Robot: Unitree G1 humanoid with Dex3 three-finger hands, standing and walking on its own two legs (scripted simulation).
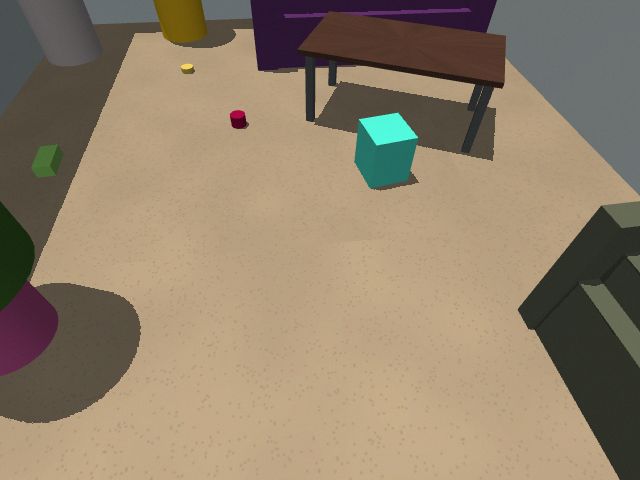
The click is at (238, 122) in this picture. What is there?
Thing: low tin
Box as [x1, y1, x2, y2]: [230, 110, 245, 128]
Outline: 236,110 230,113 231,123 233,127 240,128 245,125 244,112
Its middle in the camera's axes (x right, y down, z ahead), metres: -0.45 -0.65 +2.15
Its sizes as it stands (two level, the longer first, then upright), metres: 0.084 0.084 0.065
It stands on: the floor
